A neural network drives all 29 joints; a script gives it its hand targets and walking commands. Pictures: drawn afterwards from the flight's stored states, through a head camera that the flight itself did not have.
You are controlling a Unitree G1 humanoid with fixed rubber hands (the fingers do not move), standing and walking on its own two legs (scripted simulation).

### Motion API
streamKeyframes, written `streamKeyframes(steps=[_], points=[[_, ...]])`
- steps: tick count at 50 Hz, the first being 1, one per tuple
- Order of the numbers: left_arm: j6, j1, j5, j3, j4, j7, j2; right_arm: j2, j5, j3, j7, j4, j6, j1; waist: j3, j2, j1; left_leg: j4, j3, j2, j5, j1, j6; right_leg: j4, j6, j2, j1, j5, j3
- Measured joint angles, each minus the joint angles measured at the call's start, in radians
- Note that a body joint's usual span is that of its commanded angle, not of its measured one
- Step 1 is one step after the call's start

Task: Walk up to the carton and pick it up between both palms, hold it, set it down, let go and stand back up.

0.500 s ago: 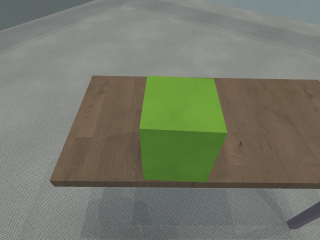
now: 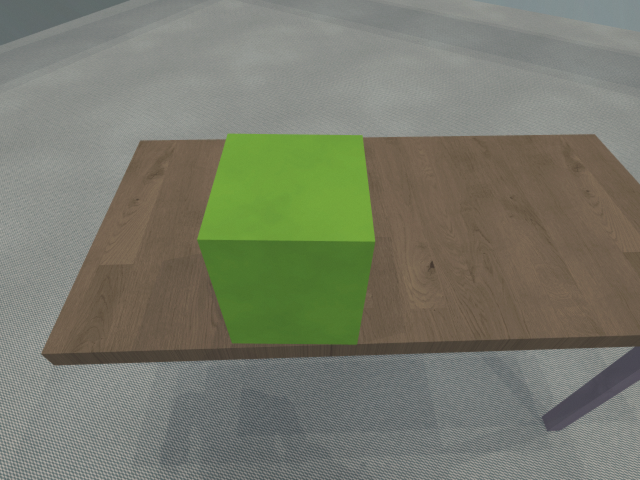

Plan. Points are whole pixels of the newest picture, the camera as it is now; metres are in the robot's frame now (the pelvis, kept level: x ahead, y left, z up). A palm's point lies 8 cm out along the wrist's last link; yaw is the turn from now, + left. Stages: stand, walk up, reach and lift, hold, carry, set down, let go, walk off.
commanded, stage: walk up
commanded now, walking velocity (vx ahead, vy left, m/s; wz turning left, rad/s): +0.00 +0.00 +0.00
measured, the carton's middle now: (294, 243) +0.46 +0.04 +0.02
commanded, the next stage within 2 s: none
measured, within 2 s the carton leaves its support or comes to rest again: neither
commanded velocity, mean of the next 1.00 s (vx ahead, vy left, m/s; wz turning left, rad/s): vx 0.05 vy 0.02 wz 0.00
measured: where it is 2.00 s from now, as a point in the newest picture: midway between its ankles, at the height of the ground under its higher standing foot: outside the picture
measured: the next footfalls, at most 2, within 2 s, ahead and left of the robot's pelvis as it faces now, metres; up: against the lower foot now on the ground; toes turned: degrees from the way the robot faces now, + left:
left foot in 0.32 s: +0.03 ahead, +0.10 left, +0.00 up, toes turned +2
right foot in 1.06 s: +0.09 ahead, -0.07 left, +0.00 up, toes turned -2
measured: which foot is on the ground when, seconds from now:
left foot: down 0.00-0.00, up 0.02-0.30, down 0.32-1.00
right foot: down 0.00-0.56, up 0.58-1.00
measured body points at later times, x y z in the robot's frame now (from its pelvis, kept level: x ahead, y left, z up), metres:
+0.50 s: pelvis +0.00 +0.00 +0.01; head +0.01 +0.00 +0.46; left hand +0.03 +0.24 -0.14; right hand +0.00 -0.25 -0.14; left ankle -0.01 +0.09 -0.72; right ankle +0.02 -0.13 -0.73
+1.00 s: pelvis +0.02 +0.03 +0.02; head +0.03 +0.03 +0.47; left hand +0.06 +0.25 -0.14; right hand -0.07 -0.19 -0.13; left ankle -0.01 +0.10 -0.73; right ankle +0.01 -0.10 -0.70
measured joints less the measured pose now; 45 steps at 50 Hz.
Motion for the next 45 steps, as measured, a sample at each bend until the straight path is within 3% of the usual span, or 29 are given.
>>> streamKeyframes(steps=[3,7,12,16,18,24,28,31,35,39,41,45], points=[[-0.023,0.026,-0.002,-0.03,0.023,0.005,-0.043,0.007,0.01,0.006,0.008,0.03,0.018,-0.003,-0.009,0.035,0.015,0.115,-0.033,-0.037,-0.156,-0.024,0.034,0.003,-0.046,0.018,0.016,0.006,-0.003],[-0.034,0.057,-0.007,-0.056,0.046,0.01,-0.078,0.036,0.01,0.019,0.026,0.051,0.022,-0.015,-0.018,0.044,0.019,0.208,-0.01,-0.082,-0.107,-0.039,0.049,-0.109,-0.063,0.02,0.072,0.067,0.006],[-0.05,0.039,-0.01,-0.071,0.085,0.019,-0.093,0.078,0.011,0.036,0.023,0.081,0.016,-0.002,-0.02,0.054,0.015,0.091,0.043,-0.081,-0.07,0.03,0.04,-0.147,-0.076,0.047,0.086,0.085,-0.008],[-0.049,0.016,-0.012,-0.072,0.12,0.027,-0.09,0.102,0.016,0.048,0.013,0.095,0.002,0.003,-0.02,0.042,0.012,-0.116,0.052,-0.079,0.022,0.121,0.045,-0.107,-0.079,0.066,0.065,0.061,-0.028],[-0.047,0.009,-0.016,-0.066,0.137,0.027,-0.075,0.121,0.015,0.053,0.012,0.107,-0.008,0.0,-0.018,0.001,0.022,-0.142,0.059,-0.094,0.023,0.139,0.054,-0.099,-0.071,0.051,0.068,0.056,-0.02],[-0.041,0.006,-0.001,-0.046,0.123,0.041,-0.048,0.085,0.011,0.035,0.011,0.093,0.002,-0.023,-0.005,0.006,0.053,-0.021,0.069,-0.106,0.001,0.053,0.049,-0.061,-0.054,0.029,0.027,0.049,-0.02],[-0.023,0.027,0.006,-0.03,0.143,0.046,-0.017,0.087,0.008,0.03,0.013,0.076,-0.01,-0.035,-0.016,-0.02,0.044,-0.047,0.084,-0.113,-0.022,0.053,0.076,-0.024,-0.033,-0.001,-0.006,0.036,-0.007],[-0.01,0.04,-0.002,-0.027,0.165,0.043,-0.018,0.11,0.005,0.042,0.018,0.077,-0.033,-0.028,-0.027,-0.036,0.028,-0.087,0.095,-0.127,0.017,0.072,0.112,0.01,-0.057,0.0,-0.013,-0.037,0.009],[-0.001,0.044,-0.008,-0.03,0.188,0.031,-0.033,0.156,0.008,0.072,0.016,0.091,-0.05,-0.003,-0.033,-0.035,0.024,-0.177,0.092,-0.127,0.058,0.125,0.119,0.082,-0.068,0.02,-0.013,-0.09,0.016],[-0.004,0.039,-0.009,-0.042,0.209,0.03,-0.053,0.181,0.008,0.085,0.011,0.101,-0.055,-0.002,-0.02,-0.043,0.025,-0.202,0.089,-0.139,0.073,0.144,0.127,0.067,-0.061,0.016,0.024,-0.081,0.015],[-0.005,0.056,-0.001,-0.039,0.222,0.025,-0.064,0.172,0.005,0.082,0.015,0.098,-0.057,0.009,-0.032,-0.035,0.021,-0.197,0.095,-0.14,0.062,0.149,0.13,0.095,-0.05,0.015,0.035,-0.136,-0.011],[-0.011,0.065,0.012,-0.032,0.228,0.009,-0.069,0.148,0.004,0.067,0.01,0.102,-0.061,0.047,-0.042,-0.01,-0.013,-0.221,0.102,-0.133,0.055,0.177,0.129,0.186,-0.027,0.012,0.014,-0.154,-0.067]])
